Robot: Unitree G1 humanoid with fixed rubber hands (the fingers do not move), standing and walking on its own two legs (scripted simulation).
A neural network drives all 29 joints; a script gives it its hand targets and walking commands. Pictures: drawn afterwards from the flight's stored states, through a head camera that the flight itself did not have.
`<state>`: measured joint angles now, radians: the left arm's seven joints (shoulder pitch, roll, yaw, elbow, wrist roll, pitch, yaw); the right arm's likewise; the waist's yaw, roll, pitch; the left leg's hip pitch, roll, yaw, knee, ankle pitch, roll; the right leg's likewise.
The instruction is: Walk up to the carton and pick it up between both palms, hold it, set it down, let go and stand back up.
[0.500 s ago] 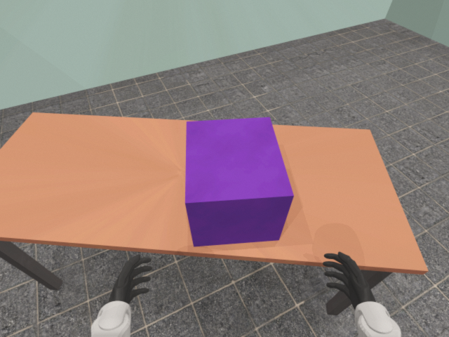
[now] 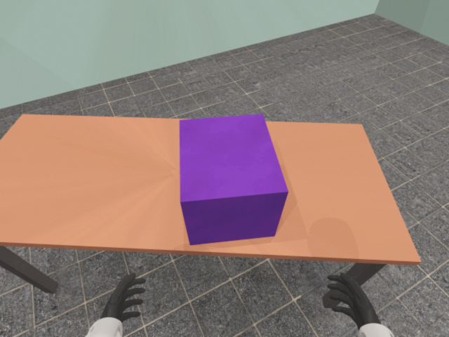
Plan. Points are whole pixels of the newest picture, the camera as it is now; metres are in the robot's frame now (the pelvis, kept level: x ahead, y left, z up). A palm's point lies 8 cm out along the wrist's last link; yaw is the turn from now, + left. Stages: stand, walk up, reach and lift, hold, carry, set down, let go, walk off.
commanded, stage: let go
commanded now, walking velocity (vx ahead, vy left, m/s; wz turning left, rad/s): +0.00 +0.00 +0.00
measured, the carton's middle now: (227, 178) +0.49 +0.01 -0.09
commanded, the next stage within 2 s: stand in 0.44 s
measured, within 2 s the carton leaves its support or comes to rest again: neither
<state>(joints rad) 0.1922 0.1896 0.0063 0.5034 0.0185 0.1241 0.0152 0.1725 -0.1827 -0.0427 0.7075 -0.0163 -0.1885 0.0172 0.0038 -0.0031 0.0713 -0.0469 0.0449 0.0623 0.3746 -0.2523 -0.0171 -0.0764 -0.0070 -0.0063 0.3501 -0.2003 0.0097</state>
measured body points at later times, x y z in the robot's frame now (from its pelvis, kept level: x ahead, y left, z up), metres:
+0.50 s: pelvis +0.00 -0.01 +0.00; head +0.00 +0.00 +0.45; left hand +0.17 +0.22 -0.09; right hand +0.16 -0.24 -0.09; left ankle -0.03 +0.12 -0.75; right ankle +0.00 -0.13 -0.75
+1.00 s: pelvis +0.01 +0.00 +0.00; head -0.01 +0.01 +0.45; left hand +0.02 +0.25 -0.15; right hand +0.03 -0.24 -0.14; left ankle -0.03 +0.12 -0.75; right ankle +0.00 -0.13 -0.75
